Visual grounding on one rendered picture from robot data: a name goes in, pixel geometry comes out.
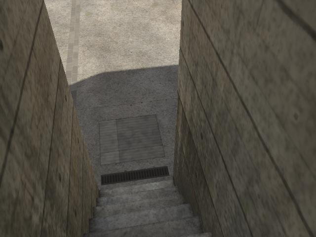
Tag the stairs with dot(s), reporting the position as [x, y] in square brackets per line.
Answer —
[146, 210]

